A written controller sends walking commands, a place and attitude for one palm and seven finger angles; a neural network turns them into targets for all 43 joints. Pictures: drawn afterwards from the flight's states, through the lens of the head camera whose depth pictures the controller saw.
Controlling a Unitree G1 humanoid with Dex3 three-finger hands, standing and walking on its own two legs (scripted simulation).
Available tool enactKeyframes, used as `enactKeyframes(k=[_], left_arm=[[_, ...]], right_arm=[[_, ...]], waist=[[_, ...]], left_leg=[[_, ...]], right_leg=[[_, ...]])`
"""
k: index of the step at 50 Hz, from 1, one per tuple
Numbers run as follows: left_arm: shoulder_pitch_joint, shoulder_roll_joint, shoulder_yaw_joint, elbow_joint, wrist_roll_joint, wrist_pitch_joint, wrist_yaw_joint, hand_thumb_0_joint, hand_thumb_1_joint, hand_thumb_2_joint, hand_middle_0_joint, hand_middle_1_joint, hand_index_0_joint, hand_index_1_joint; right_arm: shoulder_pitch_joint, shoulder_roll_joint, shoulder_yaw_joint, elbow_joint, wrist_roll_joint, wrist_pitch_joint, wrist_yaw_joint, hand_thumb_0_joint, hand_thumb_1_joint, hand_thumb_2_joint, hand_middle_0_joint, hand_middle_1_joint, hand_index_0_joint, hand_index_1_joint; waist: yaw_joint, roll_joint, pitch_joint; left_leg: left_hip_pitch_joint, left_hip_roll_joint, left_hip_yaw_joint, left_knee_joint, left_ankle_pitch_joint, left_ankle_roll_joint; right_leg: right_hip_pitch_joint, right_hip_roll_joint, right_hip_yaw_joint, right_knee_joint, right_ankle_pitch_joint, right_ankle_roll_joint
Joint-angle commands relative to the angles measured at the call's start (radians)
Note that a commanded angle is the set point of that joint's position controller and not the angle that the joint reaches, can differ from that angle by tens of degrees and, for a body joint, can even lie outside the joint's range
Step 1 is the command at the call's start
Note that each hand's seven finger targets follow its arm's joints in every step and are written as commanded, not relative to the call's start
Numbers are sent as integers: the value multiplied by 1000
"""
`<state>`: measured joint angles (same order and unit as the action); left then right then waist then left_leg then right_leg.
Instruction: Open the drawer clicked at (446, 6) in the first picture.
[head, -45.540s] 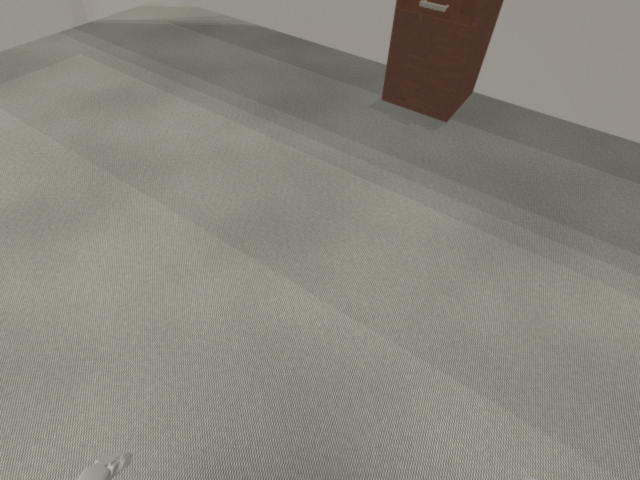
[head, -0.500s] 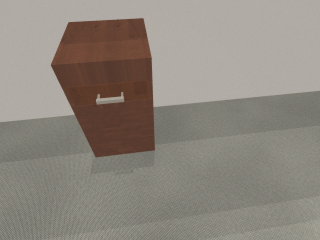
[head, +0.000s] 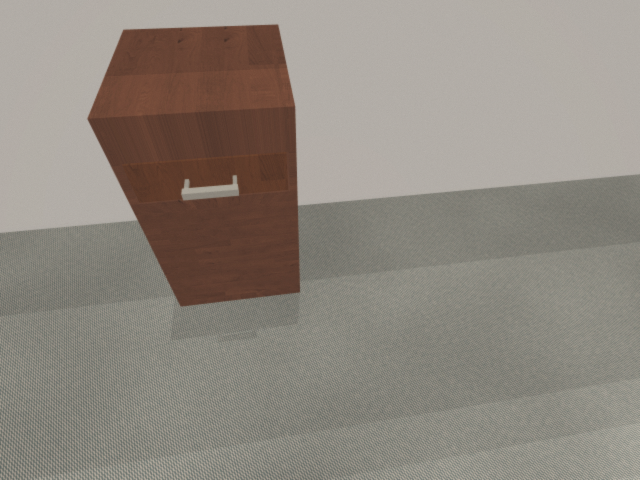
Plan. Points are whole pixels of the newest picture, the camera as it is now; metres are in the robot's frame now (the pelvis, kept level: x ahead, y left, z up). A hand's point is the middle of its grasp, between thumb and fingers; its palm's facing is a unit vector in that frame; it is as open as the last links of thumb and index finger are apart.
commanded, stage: look to check the result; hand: left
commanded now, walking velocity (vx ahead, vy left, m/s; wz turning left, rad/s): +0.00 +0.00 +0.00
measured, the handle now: (210, 186) +0.77 +0.31 -0.19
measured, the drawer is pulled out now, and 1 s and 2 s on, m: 0.00 0.00 0.00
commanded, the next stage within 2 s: turn to face it in 0.38 s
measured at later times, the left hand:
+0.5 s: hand out of the picture +0.07 +0.22 -0.16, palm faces -0.01 -0.95 -0.30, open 7.3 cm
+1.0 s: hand out of the picture +0.05 +0.20 -0.18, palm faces +0.09 -0.96 -0.28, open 7.3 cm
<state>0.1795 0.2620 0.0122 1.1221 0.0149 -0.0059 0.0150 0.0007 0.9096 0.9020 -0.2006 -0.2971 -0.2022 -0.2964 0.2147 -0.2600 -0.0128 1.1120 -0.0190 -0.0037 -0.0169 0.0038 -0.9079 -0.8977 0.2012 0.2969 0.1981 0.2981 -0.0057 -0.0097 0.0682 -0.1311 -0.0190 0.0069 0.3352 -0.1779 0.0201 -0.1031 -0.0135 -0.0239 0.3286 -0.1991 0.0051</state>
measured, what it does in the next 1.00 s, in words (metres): stands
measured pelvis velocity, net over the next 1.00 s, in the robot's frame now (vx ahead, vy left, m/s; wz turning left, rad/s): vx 0.01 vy -0.02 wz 0.09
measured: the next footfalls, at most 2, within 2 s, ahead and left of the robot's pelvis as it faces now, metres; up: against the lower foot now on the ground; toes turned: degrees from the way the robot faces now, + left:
left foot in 1.52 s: +0.15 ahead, +0.17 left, +0.00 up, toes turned +18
right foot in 1.78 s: +0.31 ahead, -0.09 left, +0.00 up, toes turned +4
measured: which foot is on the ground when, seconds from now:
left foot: down 0.00-1.00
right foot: down 0.00-1.00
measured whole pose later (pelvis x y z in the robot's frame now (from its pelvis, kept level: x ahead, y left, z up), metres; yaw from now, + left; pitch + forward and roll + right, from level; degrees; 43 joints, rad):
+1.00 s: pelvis +0.01 -0.02 -0.01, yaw +5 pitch -1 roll +0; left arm 0.15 0.24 0.02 1.06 0.01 0.02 0.03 0.00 0.91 0.90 -0.20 -0.30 -0.20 -0.30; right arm 0.16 -0.22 -0.01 1.06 -0.02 0.04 -0.01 0.00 -0.91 -0.90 0.20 0.30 0.20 0.30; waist 0.00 0.01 0.09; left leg -0.21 -0.03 -0.09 0.48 -0.26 -0.01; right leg -0.14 -0.02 -0.12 0.46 -0.31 -0.02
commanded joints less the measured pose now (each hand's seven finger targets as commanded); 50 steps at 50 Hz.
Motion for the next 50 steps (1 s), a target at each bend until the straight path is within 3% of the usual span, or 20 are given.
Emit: enactKeyframes(k=[1,8,25,31,36,41,47,50], left_arm=[[3,167,30,-47,-4,-19,7,0,900,900,-200,-300,-200,-300],[-8,181,30,-52,-3,-23,8,0,900,900,-200,-300,-200,-300],[-43,212,35,-61,-3,-31,9,0,900,900,-200,-300,-200,-300],[-54,229,43,-78,-5,-26,9,0,900,900,-200,-300,-200,-300],[-40,195,39,-85,-7,-12,14,0,900,900,-200,-300,-200,-300],[-13,160,35,-88,-8,2,19,0,900,900,-200,-300,-200,-300],[0,153,42,-103,-5,12,23,0,900,900,-200,-300,-200,-300],[-2,144,45,-112,-3,14,25,0,900,900,-200,-300,-200,-300]], right_arm=[[-15,-167,-25,-50,4,-18,-11,0,-900,-900,200,300,200,300],[-31,-181,-30,-57,6,-16,-9,0,-900,-900,200,300,200,300],[-81,-208,-31,-66,4,-19,-7,0,-900,-900,200,300,200,300],[-92,-226,-33,-82,5,-14,-6,0,-900,-900,200,300,200,300],[-73,-183,-25,-87,5,-1,-4,0,-900,-900,200,300,200,300],[-51,-134,-20,-91,6,15,-3,0,-900,-900,200,300,200,300],[-27,-94,-26,-96,6,29,-1,0,-900,-900,200,300,200,300],[-12,-78,-32,-95,5,33,-1,0,-900,-900,200,300,200,300]], waist=[[2,20,-40],[0,-7,-52],[-2,1,-76],[1,16,-92],[4,23,-114],[8,-2,-95],[3,-72,-63],[-4,-65,-47]], left_leg=[[3,121,-112,-61,121,9],[19,123,-113,-55,135,10],[55,128,-101,-47,228,3],[36,125,-115,-17,281,4],[12,120,-128,21,308,-1],[-36,102,-132,68,305,-10],[-81,66,-111,151,195,-18],[-78,63,-103,189,158,-17]], right_leg=[[-5,-98,86,-57,68,-38],[-8,-98,86,-61,83,-39],[20,-111,85,-57,216,-40],[43,-119,56,-17,241,-38],[55,-128,36,25,240,-33],[53,-145,21,53,252,-41],[12,-193,32,42,185,-76],[-27,-206,30,51,154,-86]])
